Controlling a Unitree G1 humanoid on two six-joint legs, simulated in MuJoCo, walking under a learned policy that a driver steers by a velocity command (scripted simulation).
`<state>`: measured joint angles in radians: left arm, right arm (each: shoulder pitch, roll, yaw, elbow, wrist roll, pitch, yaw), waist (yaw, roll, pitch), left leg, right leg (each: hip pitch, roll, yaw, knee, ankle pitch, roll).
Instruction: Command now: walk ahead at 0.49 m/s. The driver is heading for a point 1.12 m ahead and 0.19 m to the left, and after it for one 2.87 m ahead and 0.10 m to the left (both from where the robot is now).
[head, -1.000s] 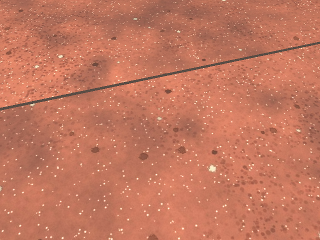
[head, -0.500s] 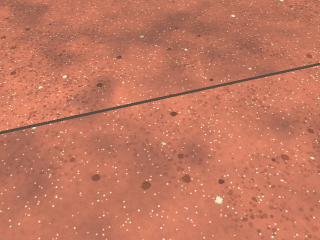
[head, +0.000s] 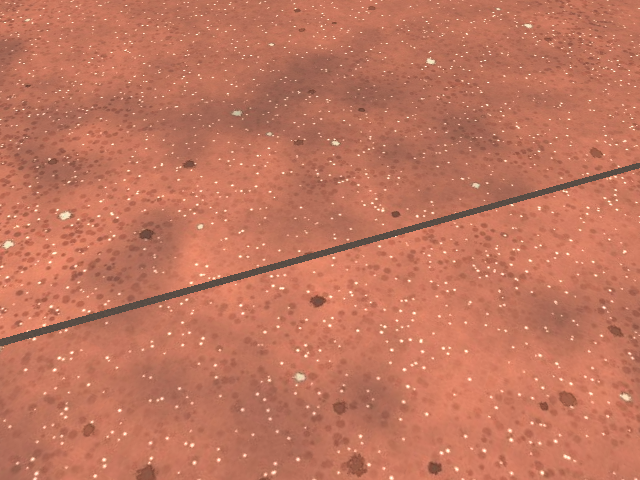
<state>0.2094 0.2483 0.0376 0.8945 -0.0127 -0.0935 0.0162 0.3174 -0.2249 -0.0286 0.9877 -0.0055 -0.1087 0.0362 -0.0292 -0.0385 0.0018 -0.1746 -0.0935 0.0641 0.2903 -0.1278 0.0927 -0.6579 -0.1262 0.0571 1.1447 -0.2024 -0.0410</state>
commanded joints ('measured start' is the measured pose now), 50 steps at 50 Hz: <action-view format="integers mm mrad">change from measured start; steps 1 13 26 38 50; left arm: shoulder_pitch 35 -192 -26 -39 -85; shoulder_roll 46 79 111 182 106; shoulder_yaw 14 16 29 61 45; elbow -43 -137 -34 -31 -116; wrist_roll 13 -9 43 -5 15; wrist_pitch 4 -29 -29 66 83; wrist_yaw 7 -49 -17 42 33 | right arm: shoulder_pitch -38 95 23 -188 -158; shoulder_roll -130 -188 -76 -91 -201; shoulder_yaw -20 -40 -34 -58 -96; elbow -53 -3 -82 -259 -344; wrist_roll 1 26 22 17 7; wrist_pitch -18 32 64 95 105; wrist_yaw -20 -41 -59 -5 -60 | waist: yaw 47 5 -24 40 48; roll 77 114 -47 -50 141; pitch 55 46 -44 -30 -149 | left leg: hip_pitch -104 197 -396 -374 -28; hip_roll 278 348 156 141 263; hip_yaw -207 -186 -145 -22 -383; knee -205 -16 759 358 45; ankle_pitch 81 215 -78 -102 316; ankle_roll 171 86 -93 -48 164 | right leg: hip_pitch -26 127 465 638 109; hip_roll -43 68 -117 -188 133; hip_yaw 1 -69 -72 -153 1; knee -138 -645 -910 -749 -133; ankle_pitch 157 116 770 595 -214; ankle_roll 27 -26 -171 -136 97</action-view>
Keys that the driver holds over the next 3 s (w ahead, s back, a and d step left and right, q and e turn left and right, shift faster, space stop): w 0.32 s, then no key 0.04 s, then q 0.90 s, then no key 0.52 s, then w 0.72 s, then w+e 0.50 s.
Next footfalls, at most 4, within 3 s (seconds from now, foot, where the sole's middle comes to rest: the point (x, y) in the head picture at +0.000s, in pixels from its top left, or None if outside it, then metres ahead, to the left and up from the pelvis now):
0.30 right None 0.34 -0.17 -0.78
0.82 left None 0.44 0.06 -0.78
1.28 right None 0.48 -0.16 -0.78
1.64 left None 0.32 0.05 -0.78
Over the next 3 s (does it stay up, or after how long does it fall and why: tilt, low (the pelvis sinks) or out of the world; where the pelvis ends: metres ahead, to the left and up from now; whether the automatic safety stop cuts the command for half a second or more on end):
stays up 0.80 0.18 -0.01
